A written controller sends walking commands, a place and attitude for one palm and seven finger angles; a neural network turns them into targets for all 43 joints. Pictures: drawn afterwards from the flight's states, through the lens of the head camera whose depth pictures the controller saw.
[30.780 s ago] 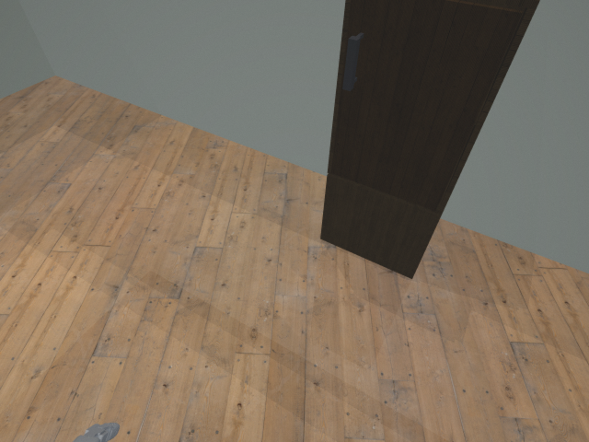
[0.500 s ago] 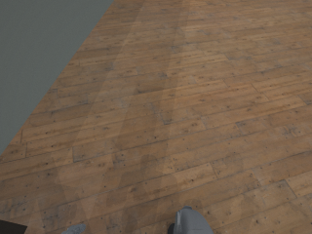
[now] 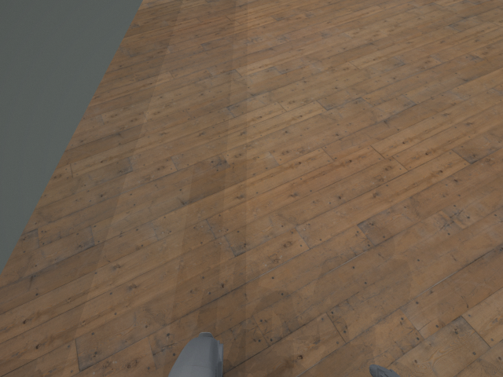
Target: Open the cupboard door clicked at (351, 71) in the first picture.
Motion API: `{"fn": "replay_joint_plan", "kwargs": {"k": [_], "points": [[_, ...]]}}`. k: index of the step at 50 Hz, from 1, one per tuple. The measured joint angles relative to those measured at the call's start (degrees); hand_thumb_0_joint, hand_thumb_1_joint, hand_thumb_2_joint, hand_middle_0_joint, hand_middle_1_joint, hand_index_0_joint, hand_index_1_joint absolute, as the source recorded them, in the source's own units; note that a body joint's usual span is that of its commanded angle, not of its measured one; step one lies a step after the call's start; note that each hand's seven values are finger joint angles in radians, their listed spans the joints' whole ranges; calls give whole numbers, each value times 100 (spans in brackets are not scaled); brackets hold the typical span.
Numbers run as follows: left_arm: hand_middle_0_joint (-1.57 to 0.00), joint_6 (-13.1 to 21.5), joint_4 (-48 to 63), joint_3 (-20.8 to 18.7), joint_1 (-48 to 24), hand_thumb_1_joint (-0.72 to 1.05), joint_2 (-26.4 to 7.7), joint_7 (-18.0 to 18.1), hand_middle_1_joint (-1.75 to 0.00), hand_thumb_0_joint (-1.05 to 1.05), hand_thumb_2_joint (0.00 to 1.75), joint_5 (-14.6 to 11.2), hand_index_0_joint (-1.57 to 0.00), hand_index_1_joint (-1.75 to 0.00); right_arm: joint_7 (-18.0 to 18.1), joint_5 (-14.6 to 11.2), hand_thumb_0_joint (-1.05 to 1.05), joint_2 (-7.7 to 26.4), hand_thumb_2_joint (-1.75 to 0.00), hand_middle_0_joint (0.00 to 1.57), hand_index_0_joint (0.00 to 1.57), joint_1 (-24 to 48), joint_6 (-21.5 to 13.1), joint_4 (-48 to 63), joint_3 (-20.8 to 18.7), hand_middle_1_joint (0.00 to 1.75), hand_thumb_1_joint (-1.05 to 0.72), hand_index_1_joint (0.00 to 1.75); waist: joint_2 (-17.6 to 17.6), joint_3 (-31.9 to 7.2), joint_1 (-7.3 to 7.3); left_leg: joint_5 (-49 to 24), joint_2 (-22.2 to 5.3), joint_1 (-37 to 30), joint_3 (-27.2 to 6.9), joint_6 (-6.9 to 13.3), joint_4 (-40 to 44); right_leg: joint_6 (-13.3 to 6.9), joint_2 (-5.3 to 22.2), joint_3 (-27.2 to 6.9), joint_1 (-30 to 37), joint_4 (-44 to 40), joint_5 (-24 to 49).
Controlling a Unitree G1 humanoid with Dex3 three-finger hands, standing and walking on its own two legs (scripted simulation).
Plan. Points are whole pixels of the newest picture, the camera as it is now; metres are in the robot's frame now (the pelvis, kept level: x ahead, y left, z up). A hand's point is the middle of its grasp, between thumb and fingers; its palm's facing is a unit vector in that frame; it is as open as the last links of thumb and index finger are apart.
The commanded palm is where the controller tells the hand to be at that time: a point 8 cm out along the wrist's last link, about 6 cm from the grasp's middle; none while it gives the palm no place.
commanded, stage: walk to a spot facing it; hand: left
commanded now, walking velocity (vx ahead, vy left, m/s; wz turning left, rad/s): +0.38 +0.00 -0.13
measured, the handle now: out of the picture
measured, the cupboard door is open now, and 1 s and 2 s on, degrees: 42 42 42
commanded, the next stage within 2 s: turn to face it in 0.40 s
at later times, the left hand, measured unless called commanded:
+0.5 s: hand (201, 255) +0.38 +0.16 -0.17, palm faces -0.12 -0.97 -0.22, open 7.2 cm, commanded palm none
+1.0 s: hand (238, 190) +0.57 +0.10 -0.18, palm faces +0.09 -0.98 -0.18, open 7.2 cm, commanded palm none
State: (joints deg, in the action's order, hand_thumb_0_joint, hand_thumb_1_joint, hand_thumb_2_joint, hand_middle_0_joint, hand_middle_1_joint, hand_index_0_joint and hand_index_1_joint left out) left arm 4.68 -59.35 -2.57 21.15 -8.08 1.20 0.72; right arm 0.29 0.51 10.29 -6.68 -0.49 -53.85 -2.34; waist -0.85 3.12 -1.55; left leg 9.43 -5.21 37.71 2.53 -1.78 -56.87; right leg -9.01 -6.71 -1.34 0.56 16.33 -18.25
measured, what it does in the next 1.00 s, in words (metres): walks ahead: left foot, then right foot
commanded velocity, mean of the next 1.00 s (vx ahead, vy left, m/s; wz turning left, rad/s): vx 0.15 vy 0.00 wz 0.18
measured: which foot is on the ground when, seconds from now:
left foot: up 0.00-0.16, down 0.18-0.62, up 0.64-1.00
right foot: down 0.00-0.18, up 0.20-0.58, down 0.60-1.00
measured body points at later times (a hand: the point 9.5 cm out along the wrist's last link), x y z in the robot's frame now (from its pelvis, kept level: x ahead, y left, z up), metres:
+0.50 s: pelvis +0.29 -0.02 +0.00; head +0.33 -0.03 +0.44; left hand +0.38 +0.22 -0.15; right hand +0.18 -0.23 -0.15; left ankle +0.19 +0.09 -0.74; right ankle +0.39 -0.17 -0.69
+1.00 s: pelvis +0.48 -0.08 -0.01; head +0.51 -0.07 +0.44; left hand +0.57 +0.15 -0.16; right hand +0.57 -0.32 -0.15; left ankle +0.53 +0.03 -0.72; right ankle +0.44 -0.17 -0.74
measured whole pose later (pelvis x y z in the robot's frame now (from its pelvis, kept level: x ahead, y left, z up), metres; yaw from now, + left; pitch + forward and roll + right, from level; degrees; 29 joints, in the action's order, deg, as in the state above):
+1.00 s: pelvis +0.48 -0.08 -0.01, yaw +4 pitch +0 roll +0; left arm 1.9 -55.0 -2.9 7.9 -9.7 1.5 1.6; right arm -0.5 0.9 10.5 -9.7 1.8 -55.6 -2.7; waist 1.7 3.3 1.6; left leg 19.0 -4.6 26.6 7.6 -1.8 -45.2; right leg -1.2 6.2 19.8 -10.2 33.3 -22.2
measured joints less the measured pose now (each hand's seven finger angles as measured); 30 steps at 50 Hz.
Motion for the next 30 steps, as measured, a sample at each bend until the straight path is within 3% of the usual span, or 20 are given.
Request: {"fn": "replay_joint_plan", "kwargs": {"k": [4, 7, 8, 9, 10, 12, 15, 19, 23, 27, 30], "points": [[-20, 13, -208, 78, 441, 92, 155, 85, -30, 0, 90, 18, -20, -30, -35, -11, 1, -16, -90, 20, 20, 244, 19, -62, 31, 30, -91, 30, 15, -15, -157, 72, 271, -236, 288, 110, 721, 173, -34, -164, 485, -158, -247], [-20, -27, -447, 99, 690, 91, 193, 96, -30, 0, 90, 34, -20, -30, -31, 1, 1, -107, -90, 20, 20, 279, -77, -77, 74, 30, -91, 30, 110, 8, -141, 272, 596, -796, 567, 323, 1641, 213, -51, -154, 696, 196, -435], [-20, -44, -531, 95, 778, 91, 200, 89, -30, 0, 90, 27, -20, -30, -22, 15, 1, -139, -90, 20, 20, 234, -131, -83, 90, 30, -91, 30, 122, -12, -114, 163, 682, -1080, 621, 432, 1971, 285, -84, -126, 627, 628, -513], [-20, -63, -593, 90, 895, 91, 234, 76, -30, 0, 90, 1, -20, -30, -16, 56, 1, -145, -90, 20, 20, 160, -193, -69, 112, 30, -90, 30, 47, -78, -101, 107, 658, -1391, 556, 666, 2275, 427, -190, -70, 351, 1412, -554], [-20, -103, -654, 93, 922, 91, 234, 50, -30, 1, 90, -40, -20, -30, 8, 96, 1, -181, -90, 20, 20, 91, -258, -71, 109, 30, -90, 30, 78, -118, -53, 350, 641, -1487, 573, 817, 2226, 587, -169, 35, -127, 2637, -610], [-20, -207, -689, 87, 789, 91, 200, 11, -30, 1, 90, -22, -20, -30, 33, 86, 1, -207, -90, 20, 20, -135, -302, -82, 110, 30, -90, 30, 214, -114, 2, 735, 685, -1747, 691, 777, 2139, 682, 78, 119, -1051, 4819, -581], [-20, -287, -496, 12, 330, 91, 133, -76, -30, 1, 90, 80, -20, -30, 125, 91, 0, -165, -90, 20, 20, -617, -388, -277, 88, 30, -90, 30, 219, -99, 13, 797, 720, -2282, 673, 552, 2584, 792, 545, 142, -2220, 6063, -56], [-20, -300, -51, -55, -301, 92, 55, -119, -30, 1, 90, 139, -20, -30, 184, 77, 0, -103, -90, 20, 20, -1201, -438, -690, 72, 30, -92, 30, 185, -57, -32, 826, 658, -2993, 710, 505, 3267, 923, 1018, -17, -3360, 5647, 340], [-20, -371, 101, -140, -759, 95, -205, -148, -30, 2, 90, 126, -20, -30, 153, 64, 1, -121, -90, 20, 20, -1694, -379, -915, 115, 30, -92, 30, 130, 6, 78, 1020, 499, -3647, 839, 322, 3704, 966, 1262, 263, -3721, 4052, 942], [-20, -372, 191, -125, -1147, 95, -365, -205, -30, 2, 90, 82, -19, -30, 143, 75, 1, -141, -90, 20, 20, -2034, -316, -1041, 151, 30, -91, 30, 21, 145, 309, 1399, 309, -4143, 969, 91, 3783, 827, 1116, 662, -3444, 2600, 1107], [-20, -206, 257, -78, -1321, 93, -444, -178, -30, 1, 90, 91, -19, -30, 124, 38, 1, -216, -90, 20, 20, -2277, -232, -1218, 186, 30, -91, 30, 15, 171, 409, 1878, 108, -4128, 918, -20, 2942, 625, 903, 850, -2823, 1926, 1080]]}}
